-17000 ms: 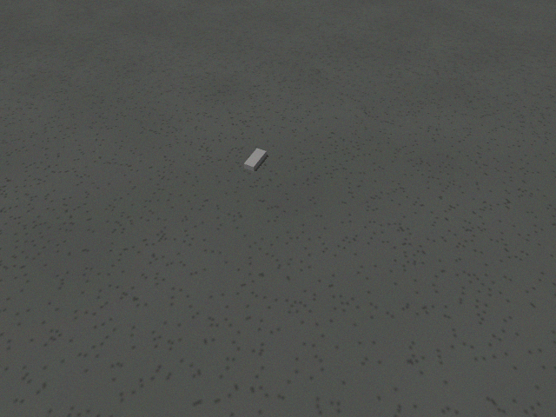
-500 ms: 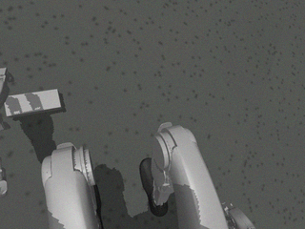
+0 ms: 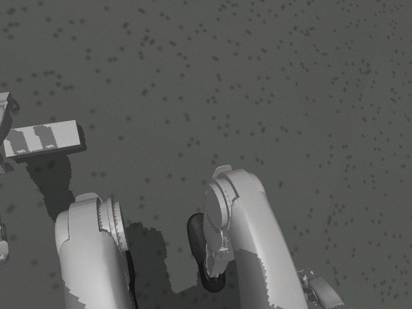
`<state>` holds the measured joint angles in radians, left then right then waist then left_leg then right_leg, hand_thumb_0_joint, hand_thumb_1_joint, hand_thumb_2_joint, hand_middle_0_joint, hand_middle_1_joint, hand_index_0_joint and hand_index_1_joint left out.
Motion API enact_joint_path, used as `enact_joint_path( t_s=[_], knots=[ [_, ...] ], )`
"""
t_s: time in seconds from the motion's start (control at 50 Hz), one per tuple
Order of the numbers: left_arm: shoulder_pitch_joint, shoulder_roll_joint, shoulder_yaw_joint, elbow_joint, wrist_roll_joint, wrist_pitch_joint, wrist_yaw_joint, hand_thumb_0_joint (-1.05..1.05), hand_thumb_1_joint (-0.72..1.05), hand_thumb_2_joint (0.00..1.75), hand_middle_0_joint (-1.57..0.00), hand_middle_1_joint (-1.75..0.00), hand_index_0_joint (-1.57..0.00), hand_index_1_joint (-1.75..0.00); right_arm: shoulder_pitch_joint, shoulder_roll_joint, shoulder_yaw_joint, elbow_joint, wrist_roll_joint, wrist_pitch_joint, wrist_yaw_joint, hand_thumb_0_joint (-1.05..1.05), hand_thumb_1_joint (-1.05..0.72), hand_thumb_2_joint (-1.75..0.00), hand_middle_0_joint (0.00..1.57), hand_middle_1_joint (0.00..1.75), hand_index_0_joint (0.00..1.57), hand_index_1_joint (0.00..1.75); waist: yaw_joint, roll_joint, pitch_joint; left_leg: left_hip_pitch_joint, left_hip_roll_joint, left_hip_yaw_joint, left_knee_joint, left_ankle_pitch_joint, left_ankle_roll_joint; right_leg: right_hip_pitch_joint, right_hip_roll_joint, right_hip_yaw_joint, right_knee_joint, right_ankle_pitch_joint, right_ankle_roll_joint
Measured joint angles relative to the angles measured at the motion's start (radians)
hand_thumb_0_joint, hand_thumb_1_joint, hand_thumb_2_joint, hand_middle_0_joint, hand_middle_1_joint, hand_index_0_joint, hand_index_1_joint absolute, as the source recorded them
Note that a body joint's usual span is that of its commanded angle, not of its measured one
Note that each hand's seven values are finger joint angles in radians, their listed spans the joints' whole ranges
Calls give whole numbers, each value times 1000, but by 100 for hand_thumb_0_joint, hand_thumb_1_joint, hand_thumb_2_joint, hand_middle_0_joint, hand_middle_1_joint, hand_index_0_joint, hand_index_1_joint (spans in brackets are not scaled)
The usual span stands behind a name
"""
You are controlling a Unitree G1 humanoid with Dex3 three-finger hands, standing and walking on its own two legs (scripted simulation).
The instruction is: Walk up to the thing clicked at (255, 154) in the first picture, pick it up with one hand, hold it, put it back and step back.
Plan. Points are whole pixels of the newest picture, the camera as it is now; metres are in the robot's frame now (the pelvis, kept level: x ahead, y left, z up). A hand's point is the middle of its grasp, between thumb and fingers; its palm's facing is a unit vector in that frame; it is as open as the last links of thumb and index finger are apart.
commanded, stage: rise first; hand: left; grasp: from above
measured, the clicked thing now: (44, 139) +0.47 +0.27 -0.31
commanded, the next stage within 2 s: approach in 0.36 s
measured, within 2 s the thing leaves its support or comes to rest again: neither
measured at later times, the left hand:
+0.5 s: hand out of the picture +0.43 +0.31 -0.18, palm faces -0.45 -0.08 -0.89, open 12.7 cm
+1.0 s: hand (29, 122) +0.48 +0.26 -0.19, palm faces -0.43 -0.09 -0.90, open 13.8 cm
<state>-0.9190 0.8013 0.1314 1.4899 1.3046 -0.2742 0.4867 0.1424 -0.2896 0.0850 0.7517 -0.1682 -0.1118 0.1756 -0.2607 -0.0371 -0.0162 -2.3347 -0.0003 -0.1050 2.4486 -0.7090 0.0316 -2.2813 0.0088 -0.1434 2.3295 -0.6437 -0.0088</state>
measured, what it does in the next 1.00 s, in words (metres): stands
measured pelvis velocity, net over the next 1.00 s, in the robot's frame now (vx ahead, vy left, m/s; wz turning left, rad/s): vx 0.00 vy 0.00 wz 0.00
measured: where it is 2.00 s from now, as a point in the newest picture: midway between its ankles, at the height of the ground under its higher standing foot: (168, 281)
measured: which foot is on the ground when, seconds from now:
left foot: down 0.00-1.00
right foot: down 0.00-1.00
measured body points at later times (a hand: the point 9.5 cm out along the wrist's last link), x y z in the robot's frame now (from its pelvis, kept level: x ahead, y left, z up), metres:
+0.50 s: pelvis +0.00 +0.00 +0.00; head +0.24 +0.08 +0.37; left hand +0.45 +0.31 -0.13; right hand +0.05 -0.28 -0.09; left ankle +0.07 +0.11 -0.29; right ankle +0.11 -0.11 -0.29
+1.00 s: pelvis +0.00 +0.00 +0.00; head +0.26 +0.05 +0.36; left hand +0.49 +0.26 -0.14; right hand +0.01 -0.27 -0.09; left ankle +0.07 +0.11 -0.29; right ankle +0.11 -0.11 -0.29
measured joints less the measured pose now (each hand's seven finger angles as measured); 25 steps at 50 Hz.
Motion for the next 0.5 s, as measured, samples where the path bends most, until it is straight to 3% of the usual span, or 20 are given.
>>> enact_joint_path(
  t_s=[0.24,0.32,0.5],
  knots=[
    [15,-13,-6,-24,-20,16,-28,0,-30,82,-29,-84,-30,-84,14,2,-7,-5,9,2,7,0,-91,-90,20,30,20,30,5,10,-8,5,0,6,-8,2,3,5,0,6,-6,0,3],
    [18,-11,3,-17,-16,9,-32,0,-30,82,-30,-83,-30,-83,14,-1,-10,-7,10,4,7,0,-91,-90,20,30,20,30,4,13,-9,7,-1,5,-10,5,3,7,0,5,-7,2,2],
    [5,-8,-18,-1,-4,-8,-24,0,-30,83,-31,-81,-30,-82,13,-7,-5,-4,5,1,1,0,-91,-90,20,30,20,30,3,6,-5,8,-1,4,-8,8,1,7,0,4,-6,7,1]
  ],
)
